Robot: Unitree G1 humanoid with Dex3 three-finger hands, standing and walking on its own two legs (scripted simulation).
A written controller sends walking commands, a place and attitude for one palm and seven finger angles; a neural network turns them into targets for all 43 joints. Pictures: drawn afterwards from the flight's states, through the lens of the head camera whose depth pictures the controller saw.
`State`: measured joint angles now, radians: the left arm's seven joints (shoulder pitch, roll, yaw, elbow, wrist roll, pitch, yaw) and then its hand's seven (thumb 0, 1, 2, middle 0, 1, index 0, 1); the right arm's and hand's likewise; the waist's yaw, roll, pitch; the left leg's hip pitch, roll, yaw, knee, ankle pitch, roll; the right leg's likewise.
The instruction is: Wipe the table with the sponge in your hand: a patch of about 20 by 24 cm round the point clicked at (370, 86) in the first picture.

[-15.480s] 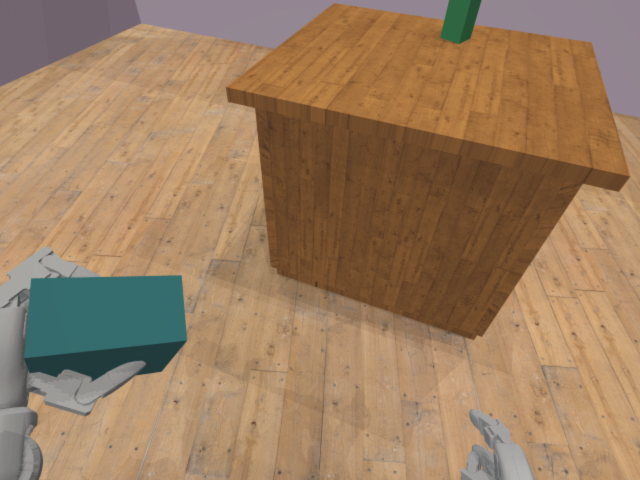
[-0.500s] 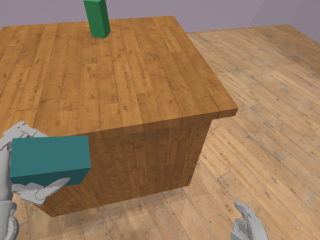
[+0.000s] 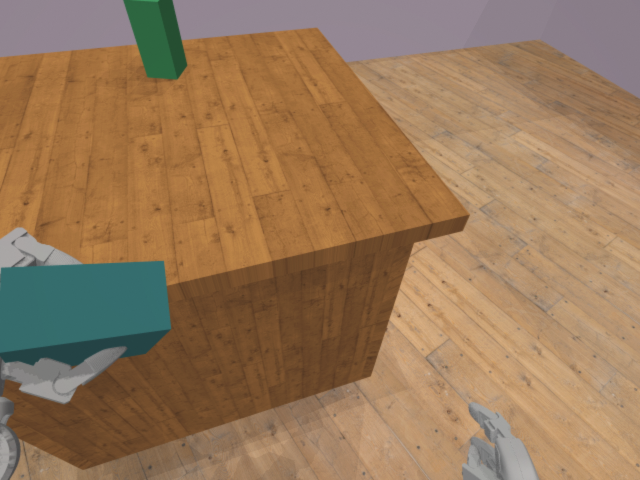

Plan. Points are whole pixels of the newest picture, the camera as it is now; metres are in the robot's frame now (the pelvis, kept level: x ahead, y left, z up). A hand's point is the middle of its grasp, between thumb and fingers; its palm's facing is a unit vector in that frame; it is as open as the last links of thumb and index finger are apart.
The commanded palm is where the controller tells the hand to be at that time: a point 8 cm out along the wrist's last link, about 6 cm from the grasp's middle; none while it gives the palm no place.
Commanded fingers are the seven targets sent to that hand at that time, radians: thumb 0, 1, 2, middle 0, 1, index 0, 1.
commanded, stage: shuffle to correct the standing spot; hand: left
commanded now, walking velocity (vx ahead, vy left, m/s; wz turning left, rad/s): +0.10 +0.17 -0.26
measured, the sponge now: (110, 316) +0.23 +0.22 +0.15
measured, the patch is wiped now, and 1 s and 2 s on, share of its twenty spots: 0.00 0.00 0.00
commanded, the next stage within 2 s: come to a stop and stand still in 0.50 s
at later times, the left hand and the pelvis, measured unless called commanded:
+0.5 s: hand (61, 233) +0.30 +0.29 +0.18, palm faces +0.31 -0.85 -0.43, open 10.0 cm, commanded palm +0.25 +0.35 +0.19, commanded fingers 0.00 0.10 1.30 -1.20 -1.60 -1.20 -1.60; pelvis +0.07 +0.08 +0.00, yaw -4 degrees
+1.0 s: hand (28, 215) +0.33 +0.34 +0.17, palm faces +0.33 -0.87 -0.36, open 10.0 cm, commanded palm +0.28 +0.38 +0.19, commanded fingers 0.00 0.10 1.30 -1.20 -1.60 -1.20 -1.60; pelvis +0.10 +0.12 +0.01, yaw -6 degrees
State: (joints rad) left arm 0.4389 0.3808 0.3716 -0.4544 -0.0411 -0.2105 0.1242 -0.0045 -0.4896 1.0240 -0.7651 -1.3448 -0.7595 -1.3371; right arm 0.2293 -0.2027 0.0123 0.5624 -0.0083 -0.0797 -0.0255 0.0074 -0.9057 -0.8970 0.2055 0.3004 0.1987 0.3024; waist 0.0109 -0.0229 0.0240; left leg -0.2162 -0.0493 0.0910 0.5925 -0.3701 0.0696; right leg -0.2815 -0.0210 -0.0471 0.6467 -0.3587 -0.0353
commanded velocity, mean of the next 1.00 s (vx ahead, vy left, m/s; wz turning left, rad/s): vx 0.01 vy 0.08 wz -0.04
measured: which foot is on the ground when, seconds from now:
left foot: down 0.00-0.04, up 0.06-0.22, down 0.24-1.00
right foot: down 0.00-0.56, up 0.58-0.76, down 0.78-1.00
